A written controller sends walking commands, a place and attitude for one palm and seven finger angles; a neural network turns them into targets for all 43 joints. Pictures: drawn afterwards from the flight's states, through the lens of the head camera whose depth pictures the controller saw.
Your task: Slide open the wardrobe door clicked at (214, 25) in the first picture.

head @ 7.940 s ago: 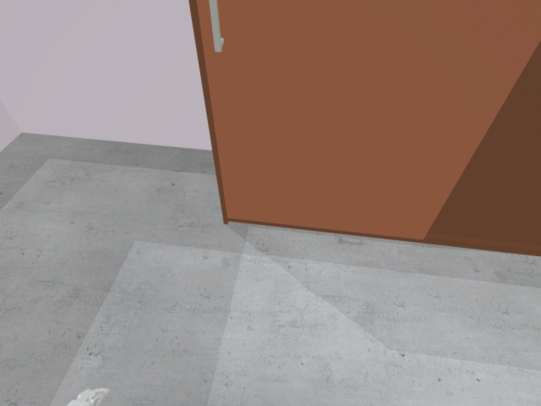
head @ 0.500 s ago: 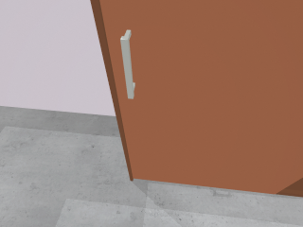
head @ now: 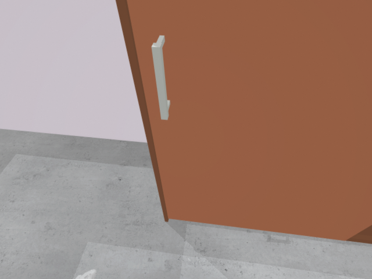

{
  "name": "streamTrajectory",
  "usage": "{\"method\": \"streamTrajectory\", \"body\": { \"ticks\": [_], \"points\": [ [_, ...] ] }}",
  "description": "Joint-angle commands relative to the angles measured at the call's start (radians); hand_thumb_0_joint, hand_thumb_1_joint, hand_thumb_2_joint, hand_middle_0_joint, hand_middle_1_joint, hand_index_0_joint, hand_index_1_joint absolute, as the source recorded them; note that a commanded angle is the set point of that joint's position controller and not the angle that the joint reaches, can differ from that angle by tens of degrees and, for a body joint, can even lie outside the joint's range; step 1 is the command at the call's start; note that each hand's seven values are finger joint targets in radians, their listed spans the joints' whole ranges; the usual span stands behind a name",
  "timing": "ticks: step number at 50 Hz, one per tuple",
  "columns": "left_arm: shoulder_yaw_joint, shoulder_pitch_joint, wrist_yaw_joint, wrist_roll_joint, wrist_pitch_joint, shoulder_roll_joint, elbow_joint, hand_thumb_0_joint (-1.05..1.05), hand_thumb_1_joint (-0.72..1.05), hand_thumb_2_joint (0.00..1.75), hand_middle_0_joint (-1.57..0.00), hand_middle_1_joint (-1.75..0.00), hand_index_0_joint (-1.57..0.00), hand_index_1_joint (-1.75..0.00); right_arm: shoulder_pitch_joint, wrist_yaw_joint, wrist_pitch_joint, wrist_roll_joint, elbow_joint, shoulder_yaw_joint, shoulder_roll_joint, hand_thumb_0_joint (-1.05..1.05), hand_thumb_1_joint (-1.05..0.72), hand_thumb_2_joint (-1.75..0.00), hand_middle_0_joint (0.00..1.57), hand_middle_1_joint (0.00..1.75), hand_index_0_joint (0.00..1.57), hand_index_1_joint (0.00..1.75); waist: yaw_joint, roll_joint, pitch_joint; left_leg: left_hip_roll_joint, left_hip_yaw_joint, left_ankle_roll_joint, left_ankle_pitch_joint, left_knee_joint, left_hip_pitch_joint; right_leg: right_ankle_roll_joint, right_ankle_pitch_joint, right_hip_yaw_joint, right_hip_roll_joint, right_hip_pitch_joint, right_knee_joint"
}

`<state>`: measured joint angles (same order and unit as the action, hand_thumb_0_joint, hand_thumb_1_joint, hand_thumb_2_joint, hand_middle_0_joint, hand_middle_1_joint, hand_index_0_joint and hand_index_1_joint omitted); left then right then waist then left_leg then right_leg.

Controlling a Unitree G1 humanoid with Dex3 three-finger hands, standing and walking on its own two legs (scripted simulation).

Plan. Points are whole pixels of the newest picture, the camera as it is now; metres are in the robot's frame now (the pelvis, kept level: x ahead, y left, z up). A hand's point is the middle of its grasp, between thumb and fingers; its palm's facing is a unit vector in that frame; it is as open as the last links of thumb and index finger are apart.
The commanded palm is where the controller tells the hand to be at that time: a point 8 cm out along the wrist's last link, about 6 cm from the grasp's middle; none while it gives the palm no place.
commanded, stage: raise the hand with hooked fingers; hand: left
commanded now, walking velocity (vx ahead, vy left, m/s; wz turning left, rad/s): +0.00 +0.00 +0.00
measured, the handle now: (163, 81) +0.49 +0.09 +0.18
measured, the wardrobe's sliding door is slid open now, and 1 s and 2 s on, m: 0.00 0.00 0.00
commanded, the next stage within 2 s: move the hooked fingers beside the handle in 2.00 s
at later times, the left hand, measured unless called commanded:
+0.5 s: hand (67, 266) +0.14 +0.22 +0.03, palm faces +0.10 -0.99 -0.07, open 9.7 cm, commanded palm +0.13 +0.27 +0.03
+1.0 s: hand (38, 220) +0.19 +0.27 +0.09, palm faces -0.03 -0.99 -0.11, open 12.6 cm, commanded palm +0.16 +0.33 +0.12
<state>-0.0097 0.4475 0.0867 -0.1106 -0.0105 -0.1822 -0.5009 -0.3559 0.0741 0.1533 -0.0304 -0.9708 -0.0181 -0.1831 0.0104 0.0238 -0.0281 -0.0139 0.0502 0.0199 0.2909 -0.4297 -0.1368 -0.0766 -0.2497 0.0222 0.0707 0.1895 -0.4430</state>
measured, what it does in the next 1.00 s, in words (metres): shifts its weight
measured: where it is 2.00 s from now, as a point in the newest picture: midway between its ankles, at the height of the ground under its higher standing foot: outside the picture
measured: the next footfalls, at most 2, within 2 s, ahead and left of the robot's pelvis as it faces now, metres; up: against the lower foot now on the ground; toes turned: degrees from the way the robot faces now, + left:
none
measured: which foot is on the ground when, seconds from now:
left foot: down 0.00-1.00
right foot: down 0.00-1.00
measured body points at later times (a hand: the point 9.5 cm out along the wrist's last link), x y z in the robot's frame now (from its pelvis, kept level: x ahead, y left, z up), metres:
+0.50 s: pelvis -0.04 +0.02 -0.05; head -0.02 +0.03 +0.40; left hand +0.13 +0.28 +0.04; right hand +0.20 -0.19 -0.08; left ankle -0.04 +0.10 -0.74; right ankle -0.01 -0.07 -0.74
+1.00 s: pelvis -0.04 +0.04 -0.02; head -0.04 +0.04 +0.43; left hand +0.19 +0.33 +0.10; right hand +0.15 -0.19 -0.08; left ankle -0.04 +0.10 -0.74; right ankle -0.01 -0.07 -0.74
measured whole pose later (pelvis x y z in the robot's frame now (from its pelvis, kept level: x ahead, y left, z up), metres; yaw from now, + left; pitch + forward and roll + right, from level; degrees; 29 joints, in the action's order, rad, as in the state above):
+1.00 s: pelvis -0.04 +0.04 -0.02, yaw +3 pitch +0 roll -2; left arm -0.27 0.19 -0.39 -0.30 0.03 -0.37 0.07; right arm -0.26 0.09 0.29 -0.06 -0.61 -0.05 -0.29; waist 0.04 0.04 0.02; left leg -0.06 0.02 0.08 0.36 -0.67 -0.32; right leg -0.02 -0.30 0.06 0.02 0.33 -0.62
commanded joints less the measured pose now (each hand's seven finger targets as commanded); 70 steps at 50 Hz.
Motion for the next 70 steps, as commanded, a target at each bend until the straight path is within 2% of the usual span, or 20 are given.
{"method": "streamTrajectory", "body": {
  "ticks": [1,2,4,6,8,10,13,17,21,24,28,33,38,42,48,53,58,62,66,70],
  "points": [
    [0.011,-0.198,-0.014,-0.090,0.148,-0.035,0.598,0.00,0.76,0.84,-0.21,-0.39,-0.21,-0.39,0.162,0.015,0.161,-0.020,0.303,0.046,-0.198,0.00,-0.90,-0.90,0.20,0.30,0.20,0.30,-0.061,-0.049,0.118,0.039,-0.096,0.017,-0.253,-0.039,-0.033,0.053,0.150,-0.025,-0.098,0.092,0.002],
    [-0.002,-0.191,-0.035,-0.084,0.199,-0.039,0.545,0.00,0.74,0.83,-0.21,-0.40,-0.21,-0.40,0.166,0.013,0.176,-0.002,0.325,0.052,-0.206,0.00,-0.90,-0.90,0.20,0.30,0.20,0.30,-0.076,-0.171,0.064,0.029,-0.096,0.022,-0.184,-0.077,-0.101,0.066,0.081,-0.009,-0.097,0.168,0.000],
    [-0.019,-0.019,-0.121,-0.096,0.283,0.017,0.356,0.00,0.69,0.81,-0.22,-0.43,-0.22,-0.43,0.155,-0.007,0.174,0.008,0.373,0.062,-0.199,0.00,-0.90,-0.90,0.20,0.30,0.20,0.30,-0.034,-0.355,0.003,0.008,-0.096,0.012,-0.085,-0.140,-0.254,0.076,-0.010,-0.005,-0.092,0.247,-0.050],
    [-0.042,0.176,-0.244,-0.141,0.400,0.041,0.303,0.00,0.64,0.79,-0.22,-0.47,-0.22,-0.47,0.199,-0.029,0.173,0.015,0.438,0.074,-0.199,0.00,-0.90,-0.90,0.20,0.30,0.20,0.30,0.020,-0.423,0.024,-0.009,-0.074,-0.008,-0.009,-0.206,-0.393,0.080,-0.029,-0.031,-0.099,0.243,-0.116],
    [-0.131,0.265,-0.383,-0.163,0.487,-0.043,0.304,0.00,0.60,0.77,-0.22,-0.50,-0.22,-0.50,0.219,-0.067,0.161,0.016,0.510,0.094,-0.224,0.00,-0.90,-0.90,0.20,0.30,0.20,0.30,0.057,-0.252,0.103,-0.034,-0.042,-0.027,-0.050,-0.269,-0.392,0.058,0.126,-0.079,-0.123,0.166,-0.193],
    [-0.202,0.188,-0.479,-0.147,0.508,-0.163,0.389,0.00,0.55,0.75,-0.22,-0.53,-0.22,-0.53,0.251,-0.076,0.136,0.008,0.572,0.092,-0.233,0.00,-0.90,-0.90,0.20,0.30,0.20,0.30,0.058,-0.119,0.166,-0.045,-0.018,-0.023,-0.064,-0.313,-0.420,0.048,0.170,-0.109,-0.140,0.155,-0.234],
    [-0.262,0.015,-0.456,-0.166,0.447,-0.227,0.595,0.00,0.48,0.72,-0.23,-0.57,-0.23,-0.57,0.266,-0.056,0.086,0.004,0.650,0.084,-0.214,0.00,-0.90,-0.90,0.20,0.30,0.20,0.30,0.063,-0.052,0.191,-0.049,-0.007,-0.002,-0.014,-0.329,-0.464,0.051,-0.009,-0.130,-0.120,0.201,-0.228],
    [-0.237,-0.201,-0.344,-0.193,0.484,-0.171,0.884,0.00,0.39,0.68,-0.24,-0.63,-0.24,-0.63,0.199,-0.035,0.081,0.004,0.666,0.068,-0.170,0.00,-0.90,-0.90,0.20,0.30,0.20,0.30,-0.001,0.124,0.255,-0.013,-0.054,0.011,-0.039,-0.334,-0.334,0.033,-0.032,-0.070,-0.074,0.279,-0.254],
    [-0.117,-0.289,-0.339,-0.151,0.553,-0.155,0.961,0.00,0.29,0.64,-0.24,-0.69,-0.24,-0.69,0.156,-0.017,0.112,0.011,0.605,0.038,-0.183,0.00,-0.90,-0.90,0.20,0.30,0.20,0.30,-0.069,0.141,0.255,0.013,-0.100,0.020,-0.058,-0.347,-0.274,0.036,-0.008,-0.032,-0.059,0.344,-0.272],
    [-0.069,-0.368,-0.414,-0.153,0.494,-0.169,0.836,0.00,0.22,0.61,-0.25,-0.74,-0.25,-0.74,0.170,0.003,0.131,-0.006,0.572,0.021,-0.204,0.00,-0.90,-0.90,0.20,0.30,0.20,0.30,-0.104,0.069,0.165,0.020,-0.132,0.025,0.025,-0.319,-0.311,0.045,-0.082,-0.021,-0.055,0.351,-0.232],
    [-0.209,-0.190,-0.493,-0.158,0.267,-0.272,0.572,0.00,0.13,0.57,-0.25,-0.80,-0.25,-0.80,0.193,0.017,0.138,-0.033,0.581,0.024,-0.218,0.00,-0.90,-0.90,0.20,0.30,0.20,0.30,-0.011,-0.064,0.173,0.018,-0.129,0.022,0.053,-0.238,-0.359,0.048,-0.135,-0.025,-0.065,0.236,-0.165],
    [-0.415,-0.211,-0.443,-0.262,0.147,-0.344,0.763,0.00,0.01,0.52,-0.26,-0.87,-0.26,-0.87,0.260,0.011,0.147,-0.020,0.617,-0.004,-0.175,0.00,-0.90,-0.90,0.20,0.30,0.20,0.30,0.082,-0.021,0.295,0.015,-0.129,-0.008,-0.134,-0.175,-0.282,0.038,0.051,0.033,-0.061,0.073,-0.199],
    [-0.362,-0.253,-0.393,-0.265,0.225,-0.278,0.896,0.00,-0.10,0.47,-0.27,-0.94,-0.27,-0.94,0.200,-0.011,0.193,-0.007,0.579,-0.002,-0.178,0.00,-0.90,-0.90,0.20,0.30,0.20,0.30,0.046,0.025,0.247,0.035,-0.123,-0.036,-0.242,-0.151,-0.196,0.035,0.132,0.045,-0.043,0.118,-0.187],
    [-0.279,-0.337,-0.437,-0.215,0.187,-0.260,0.791,0.00,-0.20,0.43,-0.28,-1.00,-0.28,-1.00,0.176,-0.001,0.208,-0.024,0.538,0.010,-0.208,0.00,-0.90,-0.90,0.20,0.30,0.20,0.30,-0.006,0.062,0.142,0.046,-0.144,-0.024,-0.100,-0.117,-0.185,0.047,0.022,0.043,-0.053,0.192,-0.144],
    [-0.434,-0.509,-0.473,-0.220,0.101,-0.452,0.823,0.00,-0.34,0.37,-0.29,-1.10,-0.29,-1.10,0.213,0.032,0.207,-0.030,0.539,0.003,-0.213,0.00,-0.90,-0.90,0.20,0.30,0.20,0.30,0.039,0.054,0.218,0.036,-0.161,-0.014,-0.100,-0.063,-0.110,0.041,0.019,0.028,-0.055,0.075,-0.088],
    [-0.481,-0.587,-0.490,-0.269,0.097,-0.459,0.790,0.00,-0.45,0.32,-0.30,-1.17,-0.30,-1.17,0.229,0.028,0.203,-0.027,0.525,-0.018,-0.197,0.00,-0.90,-0.90,0.20,0.30,0.20,0.30,0.051,0.101,0.196,0.034,-0.163,-0.037,-0.219,-0.036,-0.041,0.032,0.125,0.037,-0.044,0.032,-0.061],
    [-0.430,-0.642,-0.556,-0.255,-0.018,-0.433,0.623,0.00,-0.50,0.30,-0.30,-1.20,-0.30,-1.20,0.227,0.020,0.172,-0.043,0.512,-0.022,-0.208,0.00,-0.90,-0.90,0.20,0.30,0.20,0.30,0.038,0.081,0.099,0.032,-0.146,-0.028,-0.212,-0.010,-0.056,0.032,0.143,0.031,-0.047,0.045,-0.026],
    [-0.453,-0.769,-0.587,-0.234,-0.094,-0.511,0.659,0.00,-0.50,0.30,-0.30,-1.20,-0.30,-1.20,0.252,0.020,0.145,-0.050,0.539,-0.026,-0.212,0.00,-0.90,-0.90,0.20,0.30,0.20,0.30,0.031,0.055,0.164,0.029,-0.150,-0.016,-0.205,-0.003,-0.029,0.035,0.136,0.030,-0.053,0.023,-0.016],
    [-0.578,-0.847,-0.594,-0.255,-0.071,-0.637,0.752,0.00,-0.50,0.30,-0.30,-1.20,-0.30,-1.20,0.272,0.015,0.136,-0.038,0.559,-0.037,-0.195,0.00,-0.90,-0.90,0.20,0.30,0.20,0.30,0.057,0.059,0.308,0.015,-0.146,-0.016,-0.305,-0.013,0.045,0.032,0.217,0.025,-0.047,-0.061,-0.008],
    [-0.612,-0.867,-0.605,-0.280,-0.067,-0.653,0.650,0.00,-0.50,0.30,-0.30,-1.20,-0.30,-1.20,0.274,0.012,0.124,-0.042,0.534,-0.045,-0.192,0.00,-0.90,-0.90,0.20,0.30,0.20,0.30,0.054,0.083,0.243,0.011,-0.132,-0.013,-0.301,0.000,0.027,0.028,0.233,0.025,-0.046,-0.058,0.019]
  ]
}}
